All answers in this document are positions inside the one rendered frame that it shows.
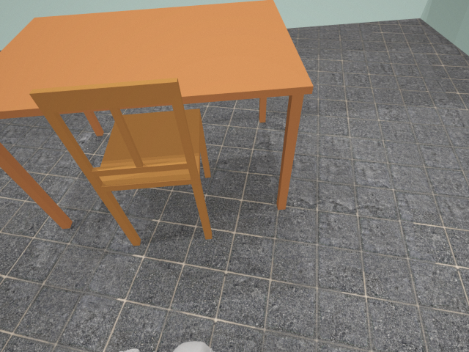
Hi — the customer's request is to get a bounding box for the table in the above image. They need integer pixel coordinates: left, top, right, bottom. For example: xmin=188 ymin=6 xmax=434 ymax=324
xmin=0 ymin=0 xmax=314 ymax=229

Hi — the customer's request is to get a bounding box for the chair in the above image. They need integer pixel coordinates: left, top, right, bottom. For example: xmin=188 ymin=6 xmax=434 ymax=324
xmin=29 ymin=78 xmax=212 ymax=246

